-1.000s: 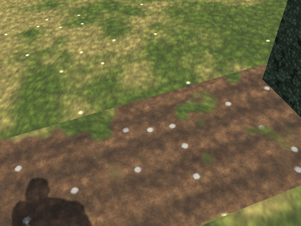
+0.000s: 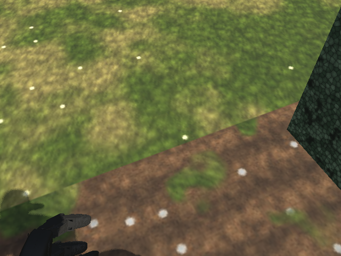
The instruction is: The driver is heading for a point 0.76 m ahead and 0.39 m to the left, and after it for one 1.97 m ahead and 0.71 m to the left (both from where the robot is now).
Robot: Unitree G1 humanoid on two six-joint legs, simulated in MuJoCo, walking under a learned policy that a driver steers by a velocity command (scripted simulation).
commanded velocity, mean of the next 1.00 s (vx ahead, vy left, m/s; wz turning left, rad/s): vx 0.50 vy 0.00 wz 0.55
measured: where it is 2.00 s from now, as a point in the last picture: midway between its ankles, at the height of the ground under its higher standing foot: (77, 198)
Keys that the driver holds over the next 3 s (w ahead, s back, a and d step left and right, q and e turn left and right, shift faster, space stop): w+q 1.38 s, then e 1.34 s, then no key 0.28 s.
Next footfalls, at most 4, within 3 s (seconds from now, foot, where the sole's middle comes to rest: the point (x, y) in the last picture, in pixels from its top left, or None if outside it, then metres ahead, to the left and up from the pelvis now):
0.06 right None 0.20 -0.19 -0.86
0.56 left None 0.46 0.09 -0.86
1.08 right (131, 197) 0.79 0.07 -0.86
1.56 left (46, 210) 0.80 0.45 -0.86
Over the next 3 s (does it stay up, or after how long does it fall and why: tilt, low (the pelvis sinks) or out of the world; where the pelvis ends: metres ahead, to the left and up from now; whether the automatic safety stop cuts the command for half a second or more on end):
stays up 0.83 0.26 -0.09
